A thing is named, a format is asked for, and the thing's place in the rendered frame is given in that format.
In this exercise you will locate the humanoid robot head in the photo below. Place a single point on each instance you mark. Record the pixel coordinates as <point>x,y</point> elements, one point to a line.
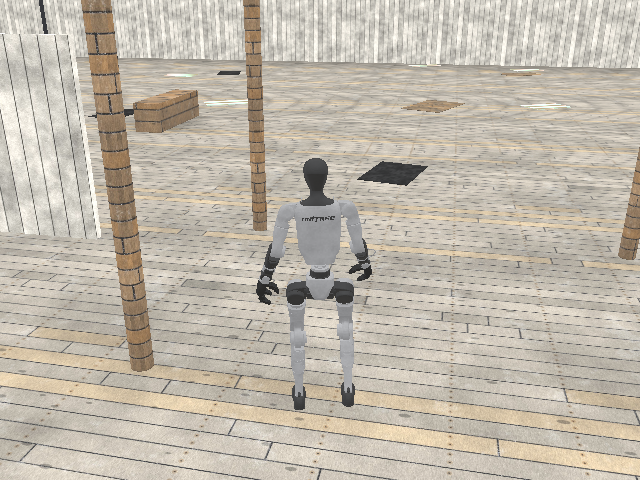
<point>315,173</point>

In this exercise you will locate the right robot hand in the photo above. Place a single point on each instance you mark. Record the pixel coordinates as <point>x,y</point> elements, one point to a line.
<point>367,272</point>

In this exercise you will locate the robot left foot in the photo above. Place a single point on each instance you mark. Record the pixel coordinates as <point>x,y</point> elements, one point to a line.
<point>299,402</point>

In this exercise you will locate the left robot hand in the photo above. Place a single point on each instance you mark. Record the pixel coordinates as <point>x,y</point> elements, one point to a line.
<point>261,290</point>

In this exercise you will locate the robot right upper arm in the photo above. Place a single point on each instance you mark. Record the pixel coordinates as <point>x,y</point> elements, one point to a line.
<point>349,210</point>

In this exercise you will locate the robot left upper arm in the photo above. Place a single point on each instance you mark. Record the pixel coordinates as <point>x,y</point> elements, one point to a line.
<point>285,214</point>

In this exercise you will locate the robot left forearm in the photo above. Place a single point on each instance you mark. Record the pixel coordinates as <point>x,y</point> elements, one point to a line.
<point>268,267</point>

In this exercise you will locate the robot right forearm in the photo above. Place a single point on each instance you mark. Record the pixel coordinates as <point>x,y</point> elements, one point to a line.
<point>363,258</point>

